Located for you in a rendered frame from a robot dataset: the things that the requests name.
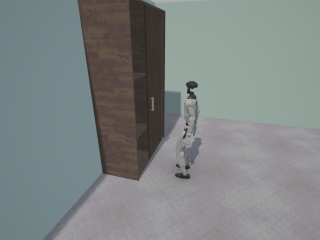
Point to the robot right hand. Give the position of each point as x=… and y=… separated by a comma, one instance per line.
x=195, y=128

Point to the robot right forearm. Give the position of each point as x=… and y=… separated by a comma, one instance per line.
x=196, y=118

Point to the robot left hand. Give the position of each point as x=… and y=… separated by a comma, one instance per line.
x=186, y=141

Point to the robot right upper arm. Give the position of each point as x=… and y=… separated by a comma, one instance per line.
x=197, y=108

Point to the robot left forearm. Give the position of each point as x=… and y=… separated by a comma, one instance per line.
x=190, y=127

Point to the robot left upper arm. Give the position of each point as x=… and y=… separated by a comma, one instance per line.
x=189, y=105

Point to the robot right foot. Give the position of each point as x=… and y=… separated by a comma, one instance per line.
x=187, y=166

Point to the robot right shin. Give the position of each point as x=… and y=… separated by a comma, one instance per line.
x=185, y=154

